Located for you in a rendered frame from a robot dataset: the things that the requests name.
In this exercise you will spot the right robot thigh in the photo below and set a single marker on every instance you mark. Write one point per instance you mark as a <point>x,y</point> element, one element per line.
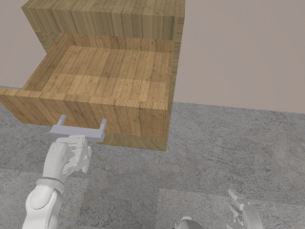
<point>187,224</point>

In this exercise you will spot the handle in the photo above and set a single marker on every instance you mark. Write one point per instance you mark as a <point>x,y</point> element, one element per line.
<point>95,135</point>

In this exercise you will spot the robot right hand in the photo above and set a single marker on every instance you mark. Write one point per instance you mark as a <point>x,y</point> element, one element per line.
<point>247,217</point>

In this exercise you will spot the robot right shin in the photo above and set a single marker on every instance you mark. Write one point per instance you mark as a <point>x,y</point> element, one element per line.
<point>186,217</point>

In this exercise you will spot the left robot forearm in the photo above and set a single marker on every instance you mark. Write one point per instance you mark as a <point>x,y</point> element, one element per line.
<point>43,204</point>

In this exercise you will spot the drawer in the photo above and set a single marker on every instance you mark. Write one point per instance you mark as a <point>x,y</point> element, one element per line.
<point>88,77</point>

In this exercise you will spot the cabinet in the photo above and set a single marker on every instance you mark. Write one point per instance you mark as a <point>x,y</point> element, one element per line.
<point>149,19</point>

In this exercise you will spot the robot left hand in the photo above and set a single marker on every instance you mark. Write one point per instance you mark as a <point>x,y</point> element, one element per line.
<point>73,149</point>

